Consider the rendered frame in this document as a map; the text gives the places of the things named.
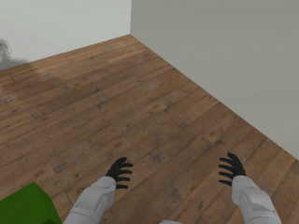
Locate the robot left hand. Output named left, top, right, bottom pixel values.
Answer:
left=105, top=157, right=133, bottom=189

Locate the robot left forearm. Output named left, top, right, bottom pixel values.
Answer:
left=63, top=176, right=116, bottom=224

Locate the robot right forearm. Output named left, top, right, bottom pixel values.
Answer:
left=232, top=175, right=282, bottom=224

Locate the robot right hand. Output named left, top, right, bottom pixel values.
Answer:
left=218, top=152, right=247, bottom=186

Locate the carton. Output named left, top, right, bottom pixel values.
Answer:
left=0, top=182, right=63, bottom=224

